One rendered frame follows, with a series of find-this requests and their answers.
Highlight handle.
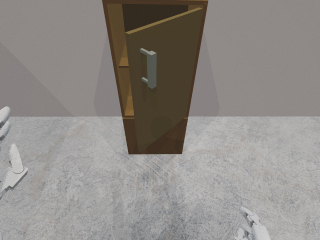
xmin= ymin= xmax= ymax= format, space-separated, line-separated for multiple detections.
xmin=140 ymin=48 xmax=157 ymax=89

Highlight robot right hand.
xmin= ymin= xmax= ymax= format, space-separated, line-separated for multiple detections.
xmin=234 ymin=206 xmax=271 ymax=240

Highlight robot left hand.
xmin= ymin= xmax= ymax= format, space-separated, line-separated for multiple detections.
xmin=0 ymin=106 xmax=28 ymax=200

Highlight cupboard door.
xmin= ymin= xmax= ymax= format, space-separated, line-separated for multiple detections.
xmin=125 ymin=7 xmax=203 ymax=152

